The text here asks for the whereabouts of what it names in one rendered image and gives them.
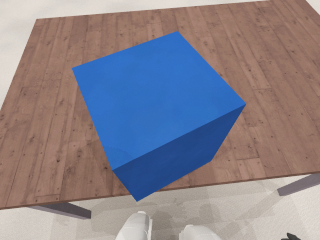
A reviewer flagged left robot thigh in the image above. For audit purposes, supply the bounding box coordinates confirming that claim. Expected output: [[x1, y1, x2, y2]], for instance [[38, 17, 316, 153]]
[[115, 213, 153, 240]]

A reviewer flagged right robot thigh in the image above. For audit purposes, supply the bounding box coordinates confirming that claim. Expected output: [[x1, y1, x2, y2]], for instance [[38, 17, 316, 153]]
[[178, 225, 222, 240]]

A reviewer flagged carton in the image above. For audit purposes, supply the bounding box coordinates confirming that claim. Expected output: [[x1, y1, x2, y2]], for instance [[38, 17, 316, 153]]
[[72, 31, 246, 202]]

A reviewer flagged table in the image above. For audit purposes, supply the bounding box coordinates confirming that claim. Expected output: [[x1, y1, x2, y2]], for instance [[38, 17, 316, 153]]
[[0, 0, 320, 220]]

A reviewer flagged robot thigh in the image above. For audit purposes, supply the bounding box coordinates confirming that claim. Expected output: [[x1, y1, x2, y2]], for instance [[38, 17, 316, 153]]
[[178, 225, 222, 240], [115, 213, 153, 240]]

